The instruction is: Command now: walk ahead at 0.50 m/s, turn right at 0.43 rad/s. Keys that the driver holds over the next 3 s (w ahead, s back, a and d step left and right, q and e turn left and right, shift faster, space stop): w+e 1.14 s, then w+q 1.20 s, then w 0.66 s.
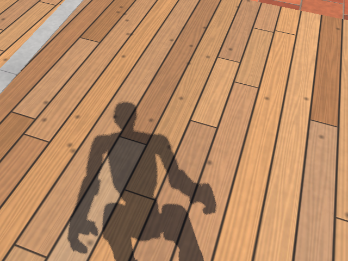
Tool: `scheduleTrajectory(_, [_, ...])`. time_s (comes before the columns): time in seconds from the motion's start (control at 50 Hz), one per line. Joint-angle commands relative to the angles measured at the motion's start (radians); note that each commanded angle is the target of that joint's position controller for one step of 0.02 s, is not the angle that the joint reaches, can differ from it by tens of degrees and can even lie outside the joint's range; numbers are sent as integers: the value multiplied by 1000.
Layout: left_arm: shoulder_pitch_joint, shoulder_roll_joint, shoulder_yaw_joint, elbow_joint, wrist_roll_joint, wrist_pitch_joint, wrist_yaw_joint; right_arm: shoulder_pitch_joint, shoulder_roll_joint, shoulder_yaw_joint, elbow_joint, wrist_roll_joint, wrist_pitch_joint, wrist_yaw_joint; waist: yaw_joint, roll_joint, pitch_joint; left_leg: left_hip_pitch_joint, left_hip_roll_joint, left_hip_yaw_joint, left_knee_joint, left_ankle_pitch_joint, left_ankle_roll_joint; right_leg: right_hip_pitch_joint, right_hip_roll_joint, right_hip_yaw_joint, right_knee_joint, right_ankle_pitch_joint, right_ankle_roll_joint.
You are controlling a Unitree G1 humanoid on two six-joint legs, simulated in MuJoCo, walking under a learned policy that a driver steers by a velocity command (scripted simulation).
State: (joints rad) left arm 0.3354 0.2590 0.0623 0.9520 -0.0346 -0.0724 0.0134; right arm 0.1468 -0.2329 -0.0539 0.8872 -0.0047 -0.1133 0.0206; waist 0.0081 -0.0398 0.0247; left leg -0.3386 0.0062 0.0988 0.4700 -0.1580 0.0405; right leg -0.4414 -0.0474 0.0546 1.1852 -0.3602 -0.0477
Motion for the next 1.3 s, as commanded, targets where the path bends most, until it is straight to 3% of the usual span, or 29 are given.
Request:
scheduleTrajectory(0.02, [50, 28, 23, -58, -1, 19, 4, 19, -77, -20, -14, -7, -15, -1, 6, 160, -40, 135, 262, -220, -319, 31, 127, -148, -103, 47, 18, 97, -8])
scheduleTrajectory(0.08, [-7, 29, 31, -96, 6, 40, 7, 39, -118, -33, 8, -15, -19, -16, 15, 120, 2, 130, 273, -118, -348, 137, 149, -227, -111, 60, -44, 199, 6])
scheduleTrajectory(0.16, [-121, 26, 30, -140, 13, 31, -13, 78, -143, -40, 24, -13, -7, -36, -12, 92, 22, 204, 254, -8, -350, 195, 127, -276, -96, 34, -262, 373, 16])
scheduleTrajectory(0.3, [-331, 16, 14, -246, 13, 31, -60, 167, -190, -57, 46, 14, 30, -46, -78, 78, 86, 403, 310, 85, -293, 255, 106, -308, -71, -82, -494, 317, -20])
scheduleTrajectory(0.36, [-286, 57, 32, -269, 12, 36, -70, 134, -228, -69, 33, 26, 47, -47, -22, 124, 24, 441, 312, 132, -128, 662, 74, -152, 9, -166, -518, 172, -69])
scheduleTrajectory(0.4, [-42, 139, 81, -216, 7, 38, -63, 95, -239, -70, 20, 35, 60, -48, 121, 112, -111, 359, 257, 174, 224, 822, 30, 198, 109, -205, -612, 208, -131])
scheduleTrajectory(0.42, [115, 240, 120, -178, 8, 45, -40, 102, -206, -56, -2, 15, 54, -48, 175, -7, -199, 100, 208, 175, 548, 503, -23, 502, 0, 10, -657, 202, -191])
scheduleTrajectory(0.44, [71, 337, 125, -189, 5, 33, -36, 177, -45, -11, -59, -16, 21, -34, 36, -238, -262, -333, -8, 44, 869, -408, -76, 772, -236, 588, -779, 60, -363])
scheduleTrajectory(0.46, [112, 258, 100, -212, 19, 16, -44, 76, -124, -20, -81, 30, -25, -20, 106, -122, -358, -443, -17, -173, 965, -431, -53, 820, -294, 773, -913, 7, -386])
scheduleTrajectory(0.48, [77, 197, 83, -204, 25, 3, -47, -3, -156, -29, -106, 61, -44, -14, 106, -76, -230, -529, 30, -176, 942, -332, -24, 752, -269, 624, -911, 107, -332])
scheduleTrajectory(0.5, [9, 158, 70, -217, 17, -3, -46, -5, -150, -27, -96, 45, -53, -19, 62, 0, -165, -481, 78, -179, 854, -240, -8, 609, -221, 484, -898, 204, -290])
scheduleTrajectory(0.52, [-69, 126, 60, -236, 19, -3, -45, 5, -158, -36, -82, 20, -48, -25, 20, 28, -121, -399, 110, -179, 766, -189, -12, 466, -180, 383, -904, 298, -258])
scheduleTrajectory(0.54, [-108, 101, 48, -255, 27, -4, -41, 27, -167, -44, -78, 14, -33, -24, -13, 20, -109, -328, 130, -186, 716, -157, -18, 381, -153, 330, -926, 360, -245])
scheduleTrajectory(0.62, [-69, 152, 57, -252, 20, -12, -16, -27, -125, -40, -113, -10, 7, -29, -25, 25, -64, -297, 106, -155, 518, -40, -78, 253, -111, 240, -972, 483, -248])
scheduleTrajectory(0.72, [1, 158, 59, -236, 15, -2, 2, -206, -92, -22, -170, 0, 1, -18, 42, -40, -18, -243, 32, -143, 152, 240, -87, 212, -46, 192, -960, 343, -180])
scheduleTrajectory(0.82, [53, 153, 59, -214, 7, 9, 7, -269, -131, -27, -215, 13, -19, 2, 62, -60, -12, -201, 3, -172, 20, 211, -62, 309, -91, 302, -864, 287, -160])
scheduleTrajectory(0.88, [22, 153, 60, -226, 11, 23, 14, -169, -165, -43, -197, 14, -36, 5, 2, -103, -41, -62, -14, -153, -28, 103, -23, 343, -92, 358, -760, 375, -135])
scheduleTrajectory(0.9, [3, 127, 50, -240, 14, 23, 12, -63, -194, -58, -172, 4, -42, -1, -51, -95, -107, 106, 3, -155, -45, 115, 7, 310, -39, 330, -647, 443, -106])
scheduleTrajectory(0.92, [-14, 77, 29, -265, 30, 20, 7, 100, -247, -72, -156, -12, -42, -8, -123, -10, -246, 376, 159, -296, -14, 79, 70, 177, 23, 253, -379, 339, -67])
scheduleTrajectory(0.94, [138, 13, 11, -287, 1, 11, 6, 209, -318, -91, -122, -21, -28, -7, -63, 341, -387, 730, 391, -754, -89, -110, 234, -195, 164, 133, -47, -161, 7])
scheduleTrajectory(0.96, [151, 108, 21, -266, -11, 9, 9, 193, -231, -71, -132, 5, -22, -2, -72, 306, -345, 716, 422, -886, -150, -319, 228, -335, 88, 155, 107, -223, 14])
scheduleTrajectory(0.98, [47, 172, 38, -274, -6, 15, 8, 143, -162, -53, -149, 10, -14, -6, -96, 193, -208, 586, 381, -730, -168, -325, 181, -373, 48, 140, 147, -130, 20])
scheduleTrajectory(1.0, [-14, 170, 39, -287, 5, 20, 9, 89, -146, -44, -156, 2, -4, -8, -80, 112, -125, 447, 340, -592, -183, -214, 150, -340, 9, 101, 131, -54, 24])
scheduleTrajectory(1.02, [-54, 156, 42, -302, 17, 20, 6, 56, -129, -38, -149, -4, 1, -8, -60, 100, -63, 335, 302, -499, -210, -109, 142, -313, -20, 94, 82, -4, 25])
scheduleTrajectory(1.08, [-38, 97, 37, -314, 2, 36, -7, 44, -120, -35, -128, -4, -8, -9, -21, 148, -34, 216, 248, -320, -281, 22, 137, -238, -68, 64, 5, 46, 21])
scheduleTrajectory(1.14, [-88, 78, 30, -348, 9, 46, -8, 61, -162, -48, -107, 1, -16, -11, -21, 118, -19, 227, 265, -223, -313, 148, 160, -296, -83, 60, -86, 126, 36])
scheduleTrajectory(1.18, [-121, 56, 19, -354, 16, 38, -10, 99, -171, -48, -85, 1, -13, -8, -32, 94, -24, 235, 251, -181, -321, 206, 168, -281, -70, 63, -198, 206, 36])
scheduleTrajectory(1.24, [-226, 37, 3, -377, 25, 17, -28, 117, -188, -43, -67, 22, 4, -6, -51, 94, 8, 227, 208, -122, -322, 230, 156, -224, -59, -16, -415, 329, 32])
scheduleTrajectory(1.3, [-337, 38, -3, -405, 17, -1, -46, 187, -221, -46, -45, 35, 21, -4, -92, 100, 36, 253, 223, -140, -296, 221, 152, -169, -24, -60, -552, 332, 40])
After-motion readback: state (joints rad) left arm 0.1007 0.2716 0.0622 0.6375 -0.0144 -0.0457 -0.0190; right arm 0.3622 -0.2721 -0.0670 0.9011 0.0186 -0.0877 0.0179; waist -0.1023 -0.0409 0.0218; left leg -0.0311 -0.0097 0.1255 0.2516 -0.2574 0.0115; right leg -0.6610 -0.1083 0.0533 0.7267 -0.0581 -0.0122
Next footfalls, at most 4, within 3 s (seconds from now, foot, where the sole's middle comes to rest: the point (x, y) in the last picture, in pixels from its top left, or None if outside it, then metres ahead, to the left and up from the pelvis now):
0.42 right None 0.35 -0.18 -0.77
0.92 left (203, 206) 0.70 -0.11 -0.77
1.42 right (292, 202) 0.73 -0.49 -0.77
1.92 left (256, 132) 1.10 -0.39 -0.77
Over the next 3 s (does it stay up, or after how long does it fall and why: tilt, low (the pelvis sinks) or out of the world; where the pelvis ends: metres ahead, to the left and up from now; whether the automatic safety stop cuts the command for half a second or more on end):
stays up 1.49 -0.50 -0.01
